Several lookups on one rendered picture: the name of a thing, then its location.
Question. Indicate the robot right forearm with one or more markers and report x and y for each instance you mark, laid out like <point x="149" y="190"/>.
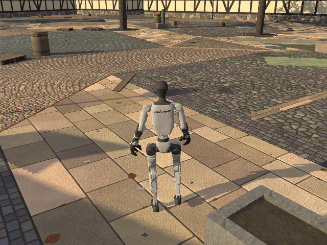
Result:
<point x="186" y="132"/>

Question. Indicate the right robot hand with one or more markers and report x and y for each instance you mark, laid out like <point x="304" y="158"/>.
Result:
<point x="183" y="138"/>

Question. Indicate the left robot thigh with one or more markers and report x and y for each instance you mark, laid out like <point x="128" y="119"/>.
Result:
<point x="151" y="157"/>

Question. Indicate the left robot hand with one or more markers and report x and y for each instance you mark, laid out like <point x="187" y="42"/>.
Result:
<point x="132" y="148"/>

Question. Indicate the left robot upper arm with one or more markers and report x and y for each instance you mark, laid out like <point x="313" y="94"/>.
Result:
<point x="143" y="117"/>

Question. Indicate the left robot shin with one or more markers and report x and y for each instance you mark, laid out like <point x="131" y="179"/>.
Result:
<point x="153" y="187"/>

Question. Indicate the right robot upper arm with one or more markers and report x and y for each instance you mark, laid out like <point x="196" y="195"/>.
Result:
<point x="181" y="116"/>

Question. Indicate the robot left forearm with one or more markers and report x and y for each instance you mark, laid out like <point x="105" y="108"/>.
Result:
<point x="137" y="136"/>

